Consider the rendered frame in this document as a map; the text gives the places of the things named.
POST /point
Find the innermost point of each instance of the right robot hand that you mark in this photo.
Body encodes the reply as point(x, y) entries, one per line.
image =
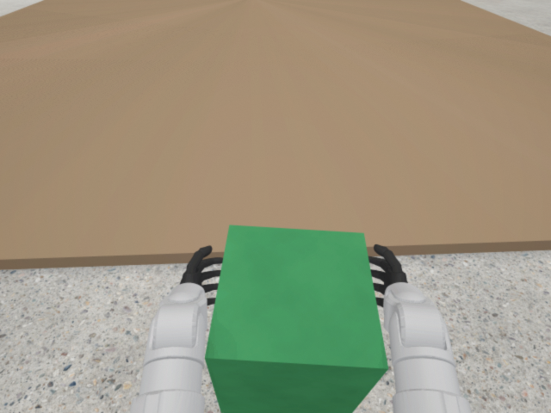
point(392, 267)

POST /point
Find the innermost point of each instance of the right robot forearm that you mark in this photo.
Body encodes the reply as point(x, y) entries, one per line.
point(422, 356)

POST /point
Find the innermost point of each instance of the left robot hand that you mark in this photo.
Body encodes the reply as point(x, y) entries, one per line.
point(193, 272)

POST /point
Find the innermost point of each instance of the left robot forearm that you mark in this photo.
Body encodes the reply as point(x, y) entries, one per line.
point(174, 354)

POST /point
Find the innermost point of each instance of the carton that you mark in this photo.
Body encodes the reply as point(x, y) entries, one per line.
point(295, 327)

